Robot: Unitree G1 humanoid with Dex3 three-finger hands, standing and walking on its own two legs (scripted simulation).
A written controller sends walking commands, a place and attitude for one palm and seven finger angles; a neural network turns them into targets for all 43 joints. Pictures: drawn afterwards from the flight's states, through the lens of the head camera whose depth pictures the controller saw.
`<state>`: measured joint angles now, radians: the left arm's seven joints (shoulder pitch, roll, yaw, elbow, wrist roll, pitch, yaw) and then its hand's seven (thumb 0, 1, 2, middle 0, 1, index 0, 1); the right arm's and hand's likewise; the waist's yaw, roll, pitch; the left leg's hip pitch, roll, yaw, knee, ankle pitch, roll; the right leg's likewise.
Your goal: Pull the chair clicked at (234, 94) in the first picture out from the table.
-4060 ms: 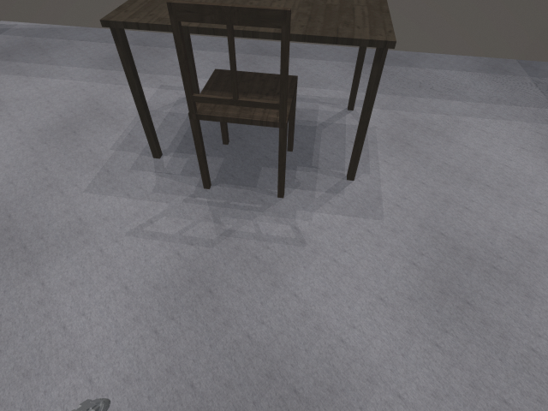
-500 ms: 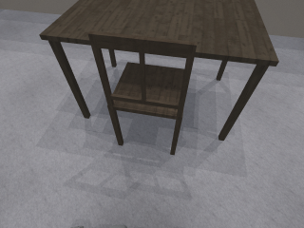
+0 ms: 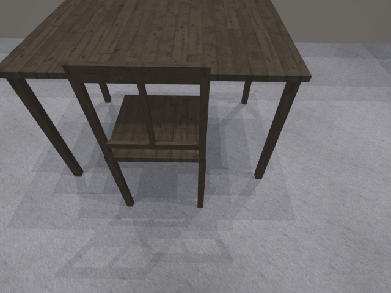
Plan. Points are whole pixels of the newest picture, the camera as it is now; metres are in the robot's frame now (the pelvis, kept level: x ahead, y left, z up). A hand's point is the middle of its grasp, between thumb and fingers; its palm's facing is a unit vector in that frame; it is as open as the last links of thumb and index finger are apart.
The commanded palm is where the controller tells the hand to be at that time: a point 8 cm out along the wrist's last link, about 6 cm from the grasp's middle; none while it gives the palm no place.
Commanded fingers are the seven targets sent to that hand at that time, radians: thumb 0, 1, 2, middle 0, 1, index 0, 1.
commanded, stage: take the last steps up to it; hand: left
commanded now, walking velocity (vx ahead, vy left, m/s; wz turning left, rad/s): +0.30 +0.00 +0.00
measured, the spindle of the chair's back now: (147, 116) +0.68 +0.18 -0.09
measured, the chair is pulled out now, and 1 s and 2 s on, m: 0.00 0.00 0.00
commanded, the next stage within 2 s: come to a stop and stand still in 0.52 s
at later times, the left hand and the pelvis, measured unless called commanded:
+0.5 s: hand out of the picture +0.10 +0.18 -0.19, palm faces +0.07 -0.99 -0.13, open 7.4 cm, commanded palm none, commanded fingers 0.00 0.90 0.90 -0.20 -0.30 -0.20 -0.30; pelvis +0.15 +0.02 -0.01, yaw +0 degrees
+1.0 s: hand (127, 238) +0.29 +0.19 -0.17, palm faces +0.07 -0.97 -0.23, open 7.3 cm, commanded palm none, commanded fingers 0.00 0.90 0.90 -0.20 -0.30 -0.20 -0.30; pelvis +0.22 +0.01 +0.00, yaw +2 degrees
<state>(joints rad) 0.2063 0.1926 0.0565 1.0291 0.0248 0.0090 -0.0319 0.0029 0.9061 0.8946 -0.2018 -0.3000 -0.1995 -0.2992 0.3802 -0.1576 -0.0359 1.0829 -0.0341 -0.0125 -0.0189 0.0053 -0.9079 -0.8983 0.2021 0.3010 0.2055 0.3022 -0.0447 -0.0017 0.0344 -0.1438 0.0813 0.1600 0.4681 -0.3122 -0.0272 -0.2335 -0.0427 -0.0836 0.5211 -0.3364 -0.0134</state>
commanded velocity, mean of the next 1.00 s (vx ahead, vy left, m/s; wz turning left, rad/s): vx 0.04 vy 0.02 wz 0.00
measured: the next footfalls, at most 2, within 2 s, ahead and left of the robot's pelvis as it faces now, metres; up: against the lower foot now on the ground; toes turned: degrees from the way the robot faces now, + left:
left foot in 0.40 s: +0.23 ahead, +0.12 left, +0.00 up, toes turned +8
right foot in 0.72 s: +0.29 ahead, -0.11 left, +0.00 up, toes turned -5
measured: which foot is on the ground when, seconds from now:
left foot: down 0.00-0.00, up 0.02-0.38, down 0.40-0.80, up 0.82-1.00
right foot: down 0.00-0.40, up 0.42-0.70, down 0.72-1.00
